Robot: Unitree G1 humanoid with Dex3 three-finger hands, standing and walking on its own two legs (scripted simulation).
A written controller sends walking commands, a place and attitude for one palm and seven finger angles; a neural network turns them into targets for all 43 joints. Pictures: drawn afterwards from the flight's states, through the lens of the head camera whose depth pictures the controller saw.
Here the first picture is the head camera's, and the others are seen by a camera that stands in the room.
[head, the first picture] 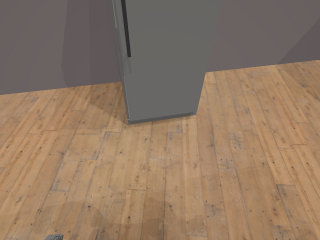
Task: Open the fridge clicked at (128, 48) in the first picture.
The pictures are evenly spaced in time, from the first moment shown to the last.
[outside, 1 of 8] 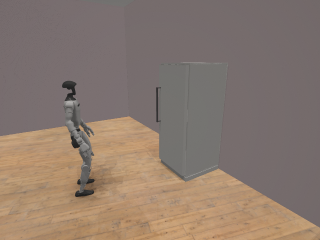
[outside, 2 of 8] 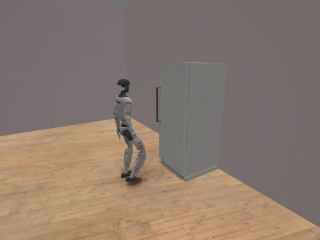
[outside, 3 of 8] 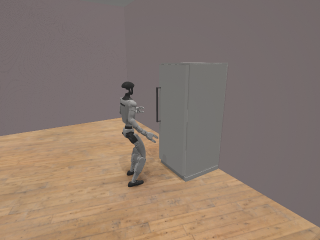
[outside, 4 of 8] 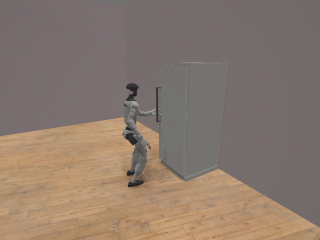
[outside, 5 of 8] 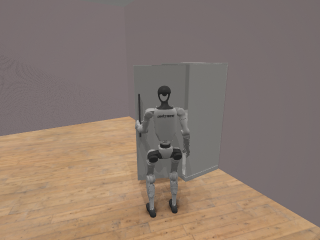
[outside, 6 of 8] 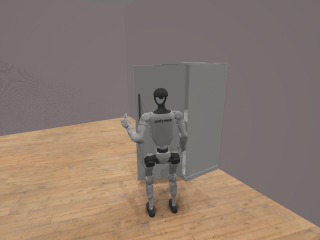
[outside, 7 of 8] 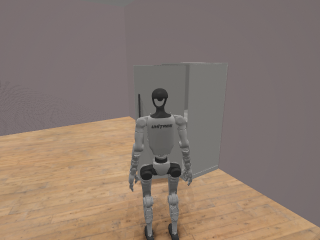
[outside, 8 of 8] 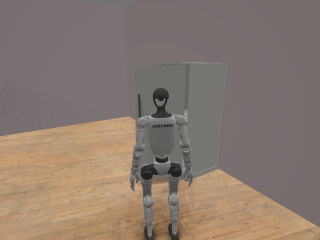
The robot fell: no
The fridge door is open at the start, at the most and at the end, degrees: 0 75 69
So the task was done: yes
